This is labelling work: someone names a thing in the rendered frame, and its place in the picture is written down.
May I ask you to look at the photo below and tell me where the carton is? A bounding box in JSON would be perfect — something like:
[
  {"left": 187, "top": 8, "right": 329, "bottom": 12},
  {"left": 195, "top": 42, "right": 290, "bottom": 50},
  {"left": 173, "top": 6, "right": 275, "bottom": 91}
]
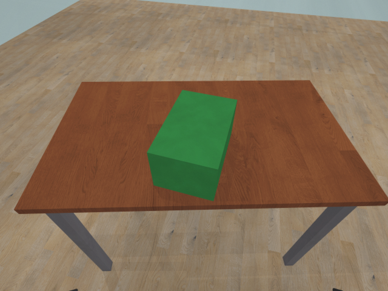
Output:
[{"left": 147, "top": 90, "right": 237, "bottom": 201}]

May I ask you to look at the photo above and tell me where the table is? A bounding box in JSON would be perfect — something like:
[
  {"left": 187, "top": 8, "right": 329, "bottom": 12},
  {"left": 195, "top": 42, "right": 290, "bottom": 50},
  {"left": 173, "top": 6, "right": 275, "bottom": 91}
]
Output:
[{"left": 14, "top": 80, "right": 388, "bottom": 271}]

